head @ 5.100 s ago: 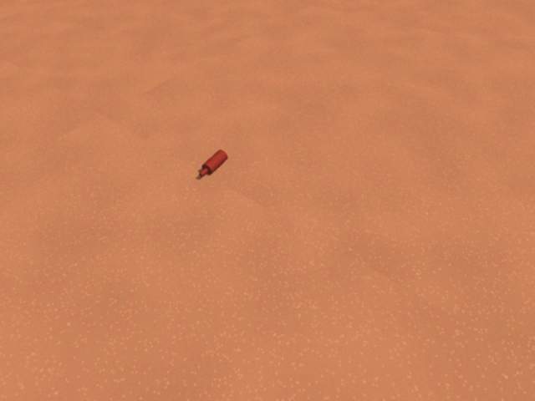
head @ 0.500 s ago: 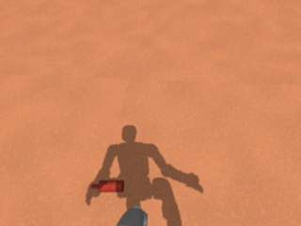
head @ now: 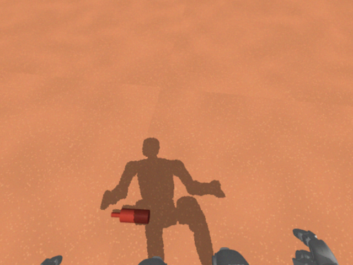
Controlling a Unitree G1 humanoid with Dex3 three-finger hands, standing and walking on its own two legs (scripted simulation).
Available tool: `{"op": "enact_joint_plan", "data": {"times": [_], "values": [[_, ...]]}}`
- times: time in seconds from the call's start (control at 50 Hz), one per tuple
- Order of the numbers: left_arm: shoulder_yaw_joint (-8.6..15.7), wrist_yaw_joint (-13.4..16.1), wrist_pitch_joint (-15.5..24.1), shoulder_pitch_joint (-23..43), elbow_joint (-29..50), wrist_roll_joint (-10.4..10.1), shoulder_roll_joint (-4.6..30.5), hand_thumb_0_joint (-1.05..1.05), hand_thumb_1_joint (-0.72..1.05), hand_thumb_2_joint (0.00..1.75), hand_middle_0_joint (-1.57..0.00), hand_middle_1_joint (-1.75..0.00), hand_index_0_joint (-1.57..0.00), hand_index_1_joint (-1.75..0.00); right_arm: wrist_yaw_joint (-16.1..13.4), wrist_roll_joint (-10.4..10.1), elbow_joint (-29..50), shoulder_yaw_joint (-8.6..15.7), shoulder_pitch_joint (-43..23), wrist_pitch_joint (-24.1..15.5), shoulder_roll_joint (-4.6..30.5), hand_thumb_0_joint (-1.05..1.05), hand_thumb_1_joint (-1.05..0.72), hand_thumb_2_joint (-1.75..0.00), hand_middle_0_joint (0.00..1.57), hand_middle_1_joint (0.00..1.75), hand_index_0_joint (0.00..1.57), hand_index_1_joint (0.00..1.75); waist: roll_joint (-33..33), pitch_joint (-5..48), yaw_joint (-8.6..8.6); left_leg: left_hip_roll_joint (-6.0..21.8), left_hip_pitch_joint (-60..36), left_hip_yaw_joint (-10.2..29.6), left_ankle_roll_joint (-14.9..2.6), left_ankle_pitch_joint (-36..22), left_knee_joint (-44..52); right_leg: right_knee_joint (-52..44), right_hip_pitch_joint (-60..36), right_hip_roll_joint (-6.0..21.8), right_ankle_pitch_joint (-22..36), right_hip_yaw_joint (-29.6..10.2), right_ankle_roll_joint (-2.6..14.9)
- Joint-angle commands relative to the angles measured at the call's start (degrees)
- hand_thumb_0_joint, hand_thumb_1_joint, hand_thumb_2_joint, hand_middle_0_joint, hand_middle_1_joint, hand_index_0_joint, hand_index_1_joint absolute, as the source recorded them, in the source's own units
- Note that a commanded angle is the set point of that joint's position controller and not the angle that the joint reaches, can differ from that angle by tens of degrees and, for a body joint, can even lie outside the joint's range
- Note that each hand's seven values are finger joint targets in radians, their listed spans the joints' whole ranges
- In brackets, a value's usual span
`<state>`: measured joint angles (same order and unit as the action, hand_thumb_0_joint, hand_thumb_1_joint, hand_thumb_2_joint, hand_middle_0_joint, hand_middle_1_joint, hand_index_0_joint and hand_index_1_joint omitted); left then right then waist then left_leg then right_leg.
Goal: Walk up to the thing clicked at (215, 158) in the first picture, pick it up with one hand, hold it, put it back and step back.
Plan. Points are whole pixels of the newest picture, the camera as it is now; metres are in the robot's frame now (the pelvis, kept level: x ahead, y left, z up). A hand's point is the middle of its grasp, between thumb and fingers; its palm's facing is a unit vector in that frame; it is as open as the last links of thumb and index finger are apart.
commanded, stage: walk up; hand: left
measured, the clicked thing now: (130, 215) +0.43 +0.28 -0.72
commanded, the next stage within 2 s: none
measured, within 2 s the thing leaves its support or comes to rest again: neither
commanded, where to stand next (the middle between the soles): +0.04 +0.04 m, yaw -1 degrees
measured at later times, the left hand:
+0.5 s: hand out of the picture +0.03 +0.33 -0.15, palm faces +0.04 -0.92 -0.38, open 7.4 cm
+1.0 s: hand out of the picture +0.06 +0.28 -0.13, palm faces -0.02 -0.95 -0.32, open 7.4 cm
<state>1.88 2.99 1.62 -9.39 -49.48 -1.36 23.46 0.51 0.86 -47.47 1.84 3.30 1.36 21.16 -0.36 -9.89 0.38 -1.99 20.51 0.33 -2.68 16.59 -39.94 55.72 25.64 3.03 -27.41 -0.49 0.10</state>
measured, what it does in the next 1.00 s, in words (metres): steps on the spot: right foot, then left foot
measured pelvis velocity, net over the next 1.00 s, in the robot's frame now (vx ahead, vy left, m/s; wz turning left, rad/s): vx -0.04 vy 0.03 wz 0.00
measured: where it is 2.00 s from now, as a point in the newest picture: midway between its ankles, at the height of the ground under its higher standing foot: outside the picture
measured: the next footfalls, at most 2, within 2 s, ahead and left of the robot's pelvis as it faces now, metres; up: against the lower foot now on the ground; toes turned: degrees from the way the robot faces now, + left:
right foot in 0.08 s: +0.07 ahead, -0.13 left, +0.00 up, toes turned -2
left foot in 0.38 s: -0.03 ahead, +0.17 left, +0.00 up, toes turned +0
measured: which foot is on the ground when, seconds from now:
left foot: down 0.00-0.10, up 0.12-0.36, down 0.38-1.00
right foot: up 0.00-0.06, down 0.08-0.40, up 0.42-0.62, down 0.64-1.00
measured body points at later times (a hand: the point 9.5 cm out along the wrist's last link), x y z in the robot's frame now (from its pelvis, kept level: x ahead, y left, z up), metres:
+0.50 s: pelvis -0.04 +0.05 +0.00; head -0.03 +0.07 +0.45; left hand +0.03 +0.38 -0.12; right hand -0.01 -0.27 -0.11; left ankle -0.07 +0.17 -0.72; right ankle +0.01 -0.11 -0.69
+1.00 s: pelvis -0.04 +0.03 +0.02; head -0.03 +0.03 +0.47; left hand +0.06 +0.33 -0.11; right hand +0.06 -0.28 -0.10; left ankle -0.07 +0.17 -0.72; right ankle +0.00 -0.10 -0.72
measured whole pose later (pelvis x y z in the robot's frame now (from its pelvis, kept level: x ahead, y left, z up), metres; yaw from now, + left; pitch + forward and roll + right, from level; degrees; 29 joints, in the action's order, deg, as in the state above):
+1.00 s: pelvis -0.04 +0.03 +0.02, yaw +0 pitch -3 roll +0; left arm 0.7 -1.4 -0.3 -5.7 -61.4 0.5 20.2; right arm -0.3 0.9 -61.0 0.4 6.0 -2.1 20.9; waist 0.7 -3.3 0.1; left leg 1.5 7.1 0.2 1.6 17.5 -27.2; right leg 28.5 14.0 1.3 -11.9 -1.2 -0.9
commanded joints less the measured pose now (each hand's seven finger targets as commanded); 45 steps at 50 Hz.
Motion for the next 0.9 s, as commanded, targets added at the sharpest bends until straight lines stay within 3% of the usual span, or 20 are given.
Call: {"op": "enact_joint_plan", "data": {"times": [0.0,0.04,0.06,0.08,0.1,0.12,0.18,0.28,0.34,0.36,0.38,0.42,0.48,0.56,0.62,0.66,0.7,0.72,0.78,0.88], "values": [[3.8,0.9,0.6,-9.0,-0.1,0.3,10.4,0.00,0.90,0.90,-0.20,-0.30,-0.20,-0.30,-0.5,0.1,3.8,4.6,0.0,0.6,14.4,0.00,-0.90,-0.90,0.20,0.30,0.20,0.30,-9.8,12.7,0.57,11.7,-2.4,10.3,-9.76,-32.2,4.8,-12.6,-9.7,-2.3,8.9,3.2,-0.10],[4.3,0.9,0.8,-10.2,-0.8,1.4,11.3,0.00,0.90,0.90,-0.20,-0.30,-0.20,-0.30,-0.2,-0.7,4.2,4.2,-1.5,1.4,12.8,0.00,-0.90,-0.90,0.20,0.30,0.20,0.30,-6.4,13.8,2.49,9.2,2.6,9.9,-5.80,-17.8,0.3,-22.5,-16.7,-2.7,17.5,1.9,1.02],[5.0,1.0,1.1,-10.5,-0.3,2.6,14.0,0.00,0.90,0.90,-0.20,-0.30,-0.20,-0.30,-0.1,-1.2,4.3,3.7,-1.1,1.7,10.7,0.00,-0.90,-0.90,0.20,0.30,0.20,0.30,0.8,13.4,3.63,6.1,8.9,8.6,-2.69,-7.1,-5.5,-28.3,-18.9,4.5,15.2,-8.6,3.12],[5.7,1.0,1.5,-8.0,1.3,3.5,18.5,0.00,0.90,0.90,-0.20,-0.30,-0.20,-0.30,-0.2,-1.2,4.3,2.9,0.0,1.8,8.0,0.00,-0.90,-0.90,0.20,0.30,0.20,0.30,12.1,11.1,2.72,-2.2,15.5,4.2,0.78,11.8,-15.6,-36.1,-17.4,19.1,15.3,-27.9,8.30],[6.1,0.9,1.2,-3.5,2.8,3.2,21.0,0.00,0.90,0.90,-0.20,-0.30,-0.20,-0.30,-1.1,-0.5,3.3,4.4,1.3,2.5,12.0,0.00,-0.90,-0.90,0.20,0.30,0.20,0.30,9.1,11.6,2.17,-1.3,10.3,9.2,1.09,20.2,-26.5,-37.0,-8.9,25.8,16.3,-32.8,15.94],[6.3,1.0,1.2,-1.2,3.7,3.2,20.2,0.00,0.90,0.90,-0.20,-0.30,-0.20,-0.30,-1.4,-0.1,2.6,5.2,2.3,2.7,13.6,0.00,-0.90,-0.90,0.20,0.30,0.20,0.30,9.4,9.0,1.74,0.5,9.4,9.8,1.44,17.9,-30.9,-37.9,-5.2,26.1,12.7,-33.6,17.78],[5.4,0.7,1.2,2.6,4.5,3.3,14.8,0.00,0.90,0.90,-0.20,-0.30,-0.20,-0.30,-0.3,-0.7,-0.5,5.9,7.0,2.1,14.0,0.00,-0.90,-0.90,0.20,0.30,0.20,0.30,6.6,7.9,-0.63,-1.9,8.7,9.5,2.54,9.3,-33.9,-34.8,-5.2,14.4,7.3,-15.3,11.30],[4.9,-0.8,0.0,2.0,3.8,4.7,13.0,0.00,0.90,0.90,-0.20,-0.30,-0.20,-0.30,0.4,-0.8,-3.1,3.8,7.4,-0.4,12.1,0.00,-0.90,-0.90,0.20,0.30,0.20,0.30,14.8,13.0,2.41,0.1,3.2,-0.1,4.81,15.2,-5.3,-32.4,-14.5,8.1,-6.7,-7.7,8.76],[5.0,-2.0,-2.0,0.5,2.4,3.1,13.2,0.00,0.90,0.90,-0.20,-0.30,-0.20,-0.30,-0.8,0.3,-6.9,3.5,12.5,-2.5,11.3,0.00,-0.90,-0.90,0.20,0.30,0.20,0.30,12.0,13.0,0.49,-0.9,-7.9,-4.4,4.58,2.6,18.9,-21.3,-13.6,6.9,5.6,-4.9,7.47],[3.9,-2.1,-2.5,-0.9,2.3,2.6,10.2,0.00,0.90,0.90,-0.20,-0.30,-0.20,-0.30,-1.5,1.0,-7.9,3.9,13.1,-3.3,12.2,0.00,-0.90,-0.90,0.20,0.30,0.20,0.30,5.3,12.9,-0.13,1.1,-14.4,1.8,3.72,-0.6,21.0,-12.0,-7.3,5.3,11.6,-2.6,5.03],[2.6,-2.3,-2.9,-2.2,2.9,1.7,5.9,0.00,0.90,0.90,-0.20,-0.30,-0.20,-0.30,-2.1,2.2,-6.6,4.2,11.3,-4.0,16.0,0.00,-0.90,-0.90,0.20,0.30,0.20,0.30,-6.1,9.9,1.02,12.6,-14.5,21.8,-0.11,2.1,23.6,-4.2,3.7,1.3,2.6,-1.5,1.20],[4.4,-1.7,-2.8,6.8,1.5,2.2,12.6,0.00,0.90,0.90,-0.20,-0.30,-0.20,-0.30,-2.2,1.0,-5.5,5.2,5.8,-4.2,23.3,0.00,-0.90,-0.90,0.20,0.30,0.20,0.30,-7.0,2.0,-2.18,25.2,4.1,36.8,-11.56,11.3,26.3,-3.0,1.9,0.6,-5.9,-6.6,0.49],[3.6,-2.6,-2.0,1.1,-1.5,0.5,9.4,0.00,0.90,0.90,-0.20,-0.30,-0.20,-0.30,-2.4,1.3,-5.3,2.8,2.0,-5.2,14.8,0.00,-0.90,-0.90,0.20,0.30,0.20,0.30,-8.4,2.1,1.86,14.5,-8.0,14.1,-5.71,-14.2,17.9,-8.0,2.4,-0.5,2.1,-6.0,1.30],[3.0,-3.0,-1.6,4.5,-2.4,1.3,8.4,0.00,0.90,0.90,-0.20,-0.30,-0.20,-0.30,-2.6,0.0,-7.9,3.1,7.8,-4.8,15.8,0.00,-0.90,-0.90,0.20,0.30,0.20,0.30,-11.5,7.5,-1.36,12.9,-12.3,9.6,-4.14,-31.6,11.3,-18.8,-5.5,-1.8,4.6,1.0,1.36],[2.6,-3.0,-1.5,2.4,-4.6,1.7,8.5,0.00,0.90,0.90,-0.20,-0.30,-0.20,-0.30,-2.7,-0.7,-7.1,2.8,6.0,-3.9,15.2,0.00,-0.90,-0.90,0.20,0.30,0.20,0.30,-8.8,8.6,-0.14,11.0,-7.4,7.1,-2.29,-25.8,9.3,-28.3,-14.1,-2.5,18.1,1.5,2.17],[3.2,-2.8,-0.9,0.9,-5.6,2.1,11.4,0.00,0.90,0.90,-0.20,-0.30,-0.20,-0.30,-2.8,-1.5,-6.3,2.1,6.2,-4.0,12.9,0.00,-0.90,-0.90,0.20,0.30,0.20,0.30,-2.3,13.3,0.12,8.6,-3.9,5.3,-0.05,-20.3,6.4,-27.6,-22.6,2.8,32.6,-5.3,4.31],[2.6,-3.2,-0.9,4.7,-4.8,1.5,12.4,0.00,0.90,0.90,-0.20,-0.30,-0.20,-0.30,-2.8,-1.2,-7.4,1.8,7.3,-3.9,11.3,0.00,-0.90,-0.90,0.20,0.30,0.20,0.30,3.5,14.5,-1.68,5.7,-7.3,4.3,1.02,2.1,11.6,-27.8,-15.9,7.4,22.9,-10.1,6.73],[2.0,-3.6,-1.3,6.4,-4.6,1.6,11.3,0.00,0.90,0.90,-0.20,-0.30,-0.20,-0.30,-2.7,-0.6,-8.3,2.0,6.8,-4.0,12.2,0.00,-0.90,-0.90,0.20,0.30,0.20,0.30,3.1,13.1,-2.02,7.0,-9.4,6.1,0.60,5.7,16.3,-27.6,-12.8,6.2,19.0,-8.9,4.94],[1.5,-4.0,-1.3,6.0,-6.3,1.7,9.6,0.00,0.90,0.90,-0.20,-0.30,-0.20,-0.30,-2.2,0.0,-8.6,2.1,1.4,-4.6,14.8,0.00,-0.90,-0.90,0.20,0.30,0.20,0.30,0.1,9.1,0.24,11.4,-7.1,10.2,-1.52,2.0,19.1,-27.7,-12.0,1.9,15.9,-4.7,2.21],[1.7,-3.7,-0.4,7.0,-7.8,1.5,10.4,0.00,0.90,0.90,-0.20,-0.30,-0.20,-0.30,-1.8,-0.3,-10.1,1.2,1.8,-4.7,12.2,0.00,-0.90,-0.90,0.20,0.30,0.20,0.30,2.3,10.0,-0.89,6.7,-8.8,2.6,1.30,-6.1,16.6,-32.5,-15.6,4.9,25.4,-8.6,3.65]]}}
